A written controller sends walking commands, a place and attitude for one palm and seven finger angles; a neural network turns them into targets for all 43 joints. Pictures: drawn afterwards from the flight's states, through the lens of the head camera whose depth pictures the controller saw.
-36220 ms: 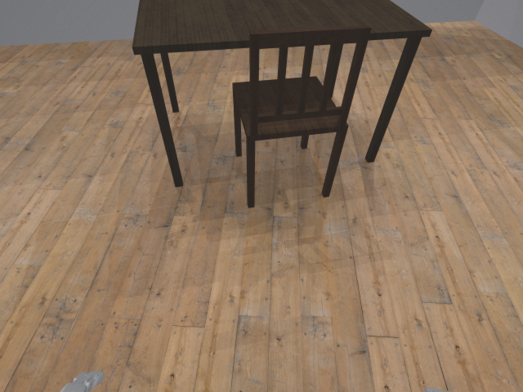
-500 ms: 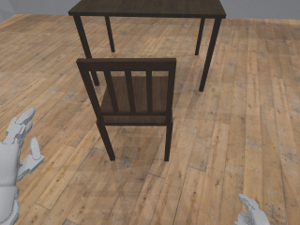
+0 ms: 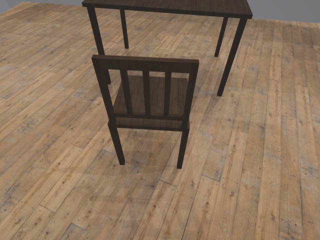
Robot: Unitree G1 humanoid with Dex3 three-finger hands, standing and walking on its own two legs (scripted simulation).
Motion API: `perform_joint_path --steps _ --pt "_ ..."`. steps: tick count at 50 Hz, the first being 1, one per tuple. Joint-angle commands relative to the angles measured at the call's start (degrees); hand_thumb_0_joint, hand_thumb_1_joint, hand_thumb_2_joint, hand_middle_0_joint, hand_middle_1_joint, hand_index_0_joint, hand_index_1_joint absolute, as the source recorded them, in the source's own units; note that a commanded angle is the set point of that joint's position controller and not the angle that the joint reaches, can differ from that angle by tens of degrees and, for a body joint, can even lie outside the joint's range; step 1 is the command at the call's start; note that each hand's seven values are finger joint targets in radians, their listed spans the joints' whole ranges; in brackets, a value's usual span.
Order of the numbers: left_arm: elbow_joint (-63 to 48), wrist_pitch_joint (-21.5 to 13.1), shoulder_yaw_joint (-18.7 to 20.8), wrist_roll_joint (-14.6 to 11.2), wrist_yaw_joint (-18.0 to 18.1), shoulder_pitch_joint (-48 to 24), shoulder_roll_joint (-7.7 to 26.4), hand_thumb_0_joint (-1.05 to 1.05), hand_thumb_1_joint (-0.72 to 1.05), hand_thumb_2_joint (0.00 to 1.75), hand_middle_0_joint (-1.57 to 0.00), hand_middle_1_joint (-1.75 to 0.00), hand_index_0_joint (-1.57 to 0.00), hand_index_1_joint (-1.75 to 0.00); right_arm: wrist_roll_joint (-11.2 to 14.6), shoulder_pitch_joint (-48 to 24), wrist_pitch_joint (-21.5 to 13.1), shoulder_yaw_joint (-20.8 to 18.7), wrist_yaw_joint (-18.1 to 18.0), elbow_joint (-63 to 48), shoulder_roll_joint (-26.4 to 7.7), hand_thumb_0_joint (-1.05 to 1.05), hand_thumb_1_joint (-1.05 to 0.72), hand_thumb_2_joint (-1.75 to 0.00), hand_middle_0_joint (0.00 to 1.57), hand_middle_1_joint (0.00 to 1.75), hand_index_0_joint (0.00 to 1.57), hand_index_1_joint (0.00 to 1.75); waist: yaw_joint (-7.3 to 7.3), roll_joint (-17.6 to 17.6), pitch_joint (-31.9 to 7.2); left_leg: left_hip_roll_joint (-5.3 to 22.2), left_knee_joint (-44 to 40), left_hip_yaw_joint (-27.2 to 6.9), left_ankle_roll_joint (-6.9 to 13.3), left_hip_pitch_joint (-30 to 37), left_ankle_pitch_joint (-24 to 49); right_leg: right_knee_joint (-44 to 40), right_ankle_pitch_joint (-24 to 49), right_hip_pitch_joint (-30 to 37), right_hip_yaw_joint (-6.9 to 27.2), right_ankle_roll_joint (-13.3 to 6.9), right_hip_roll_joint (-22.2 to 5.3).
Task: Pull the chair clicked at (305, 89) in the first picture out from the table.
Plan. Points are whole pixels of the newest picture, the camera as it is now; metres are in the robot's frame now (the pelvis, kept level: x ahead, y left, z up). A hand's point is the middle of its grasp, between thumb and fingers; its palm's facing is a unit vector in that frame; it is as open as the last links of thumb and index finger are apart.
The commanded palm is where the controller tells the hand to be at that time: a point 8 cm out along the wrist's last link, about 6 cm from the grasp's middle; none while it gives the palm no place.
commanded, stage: let the arm hang, fingers relaxed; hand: left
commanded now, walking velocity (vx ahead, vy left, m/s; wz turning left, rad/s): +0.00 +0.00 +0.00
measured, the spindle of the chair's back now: (147, 94) +0.71 +0.11 -0.10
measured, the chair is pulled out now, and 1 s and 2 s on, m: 0.62 0.62 0.62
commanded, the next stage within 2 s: look to check the result in 0.52 s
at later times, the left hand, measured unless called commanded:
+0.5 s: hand out of the picture -0.01 +0.14 -0.17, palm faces +0.02 -0.98 -0.17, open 7.3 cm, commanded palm none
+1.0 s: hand out of the picture -0.01 +0.13 -0.17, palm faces +0.04 -0.99 -0.17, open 7.3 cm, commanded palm none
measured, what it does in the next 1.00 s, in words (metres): stands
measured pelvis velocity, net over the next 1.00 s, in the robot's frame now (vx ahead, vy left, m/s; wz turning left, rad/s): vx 0.01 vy -0.02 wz -0.02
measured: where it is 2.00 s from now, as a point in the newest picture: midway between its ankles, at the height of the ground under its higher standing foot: outside the picture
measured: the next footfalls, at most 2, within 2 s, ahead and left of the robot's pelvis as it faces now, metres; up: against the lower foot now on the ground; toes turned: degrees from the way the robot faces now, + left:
none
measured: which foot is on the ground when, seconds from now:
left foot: down 0.00-1.00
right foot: down 0.00-1.00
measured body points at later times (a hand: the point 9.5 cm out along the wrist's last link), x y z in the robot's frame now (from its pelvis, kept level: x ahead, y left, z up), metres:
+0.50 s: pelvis +0.00 -0.01 +0.00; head +0.00 -0.02 +0.45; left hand -0.01 +0.19 -0.16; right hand -0.05 -0.21 -0.17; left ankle +0.00 +0.10 -0.74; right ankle +0.01 -0.12 -0.74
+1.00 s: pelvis +0.01 -0.02 +0.00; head +0.01 -0.03 +0.45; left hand -0.02 +0.18 -0.16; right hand -0.03 -0.22 -0.17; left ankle +0.00 +0.10 -0.74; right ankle +0.01 -0.12 -0.74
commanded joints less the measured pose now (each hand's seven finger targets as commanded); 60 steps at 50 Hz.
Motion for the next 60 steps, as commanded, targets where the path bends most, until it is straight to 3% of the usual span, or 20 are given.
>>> perform_joint_path --steps 1,4,6,10,13,16,21,27,37,44,57,60 --pt "-0.9 -1.4 -0.1 0.1 -0.2 1.1 3.7 0.0 0.9 0.9 -0.2 -0.3 -0.2 -0.3 0.2 3.4 -1.2 -0.4 -0.1 -0.8 -4.4 0.0 -0.9 -0.9 0.2 0.3 0.2 0.3 -0.66 0.3 2.5 7.3 -9.4 -7.4 1.7 -3.6 -1.9 -4.7 -0.9 -1.3 5.0 -2.1 -4.8" --pt "0.4 -1.4 -0.3 0.1 0.0 1.7 3.5 0.0 0.9 0.9 -0.2 -0.3 -0.2 -0.3 0.2 4.5 -1.1 -0.3 0.0 0.3 -4.3 0.0 -0.9 -0.9 0.2 0.3 0.2 0.3 -0.47 -0.8 4.3 7.1 -10.2 -7.6 1.8 -5.3 -5.3 -5.0 -2.8 -2.1 5.3 -2.1 -4.6" --pt "1.0 -1.4 -0.3 0.1 0.0 2.2 3.1 0.0 0.9 0.9 -0.2 -0.3 -0.2 -0.3 0.1 5.3 -1.1 -0.2 0.0 1.1 -3.8 0.0 -0.9 -0.9 0.2 0.3 0.2 0.3 -0.62 -0.6 3.6 6.9 -10.5 -7.5 1.8 -5.1 -6.3 -4.8 -3.3 -2.1 5.8 -2.2 -4.7" --pt "2.0 -1.8 -0.2 0.1 0.3 2.9 2.5 0.0 0.9 0.9 -0.2 -0.3 -0.2 -0.3 0.2 6.5 -1.3 -0.1 -0.1 2.5 -2.6 0.0 -0.9 -0.9 0.2 0.3 0.2 0.3 -0.43 -2.0 2.0 6.6 -9.3 -6.7 1.8 -4.4 -3.5 -4.8 -2.2 -1.4 6.1 -2.3 -5.0" --pt "2.8 -2.0 -0.2 0.0 0.4 3.4 1.5 0.0 0.9 0.9 -0.2 -0.3 -0.2 -0.3 0.3 7.3 -1.6 0.1 -0.3 3.5 -1.5 0.0 -0.9 -0.9 0.2 0.3 0.2 0.3 -0.56 -1.0 1.3 6.5 -8.5 -5.8 1.7 -2.7 -0.2 -4.5 -0.3 -2.0 6.3 -2.4 -5.2" --pt "3.4 -2.2 -0.2 0.0 0.5 3.7 0.9 0.0 0.9 0.9 -0.2 -0.3 -0.2 -0.3 0.3 8.1 -1.7 0.2 -0.5 4.5 -0.4 0.0 -0.9 -0.9 0.2 0.3 0.2 0.3 -0.53 -1.3 2.2 6.4 -7.7 -5.3 1.5 -2.7 2.1 -4.5 0.9 -2.3 6.4 -2.6 -5.3" --pt "4.3 -2.2 -0.1 0.0 0.6 4.3 -0.1 0.0 0.9 0.9 -0.2 -0.3 -0.2 -0.3 0.3 9.0 -1.6 0.1 -0.6 5.6 0.8 0.0 -0.9 -0.9 0.2 0.3 0.2 0.3 -0.66 0.3 4.3 6.3 -7.8 -5.1 1.4 -3.7 0.0 -4.9 -1.0 -3.7 6.8 -2.8 -5.1" --pt "4.6 -2.3 0.0 0.0 0.6 4.8 -0.6 0.0 0.9 0.9 -0.2 -0.3 -0.2 -0.3 0.2 9.8 -1.5 0.0 -0.7 6.0 1.7 0.0 -0.9 -0.9 0.2 0.3 0.2 0.3 -0.82 -0.8 4.4 5.7 -6.7 -4.5 1.2 -3.7 -0.4 -5.7 -3.0 -4.4 7.4 -3.1 -5.2" --pt "5.1 -2.7 -0.1 -0.1 0.8 5.5 -1.4 0.0 0.9 0.9 -0.2 -0.3 -0.2 -0.3 0.4 9.8 -1.9 0.0 -1.0 6.6 2.1 0.0 -0.9 -0.9 0.2 0.3 0.2 0.3 -0.97 -0.1 2.3 6.4 -5.6 -4.2 1.0 -1.2 5.7 -4.9 3.0 -3.1 7.2 -3.2 -5.2" --pt "5.3 -2.7 -0.1 -0.1 0.9 5.9 -1.7 0.0 0.9 0.9 -0.2 -0.3 -0.2 -0.3 0.4 9.5 -1.5 -0.1 -1.0 6.6 2.1 0.0 -0.9 -0.9 0.2 0.3 0.2 0.3 -0.98 -1.1 3.8 6.2 -5.4 -4.0 0.8 -1.4 3.5 -5.9 -0.2 -4.5 7.4 -3.2 -5.0" --pt "4.9 -2.8 0.2 -0.1 0.9 5.5 -1.6 0.0 0.9 0.9 -0.2 -0.3 -0.2 -0.3 0.4 9.4 -1.8 -0.2 -1.2 6.8 2.3 0.0 -0.9 -0.9 0.2 0.3 0.2 0.3 -1.02 0.0 2.8 6.6 -5.6 -3.8 0.7 -0.8 6.1 -5.1 3.5 -2.9 7.3 -3.2 -5.0" --pt "5.0 -2.7 0.2 -0.1 0.9 5.8 -1.6 0.0 0.9 0.9 -0.2 -0.3 -0.2 -0.3 0.4 9.3 -1.7 -0.2 -1.1 6.9 2.3 0.0 -0.9 -0.9 0.2 0.3 0.2 0.3 -0.84 -0.9 3.6 6.4 -5.6 -3.6 0.7 -1.4 4.4 -5.6 1.5 -3.3 7.3 -3.2 -5.0"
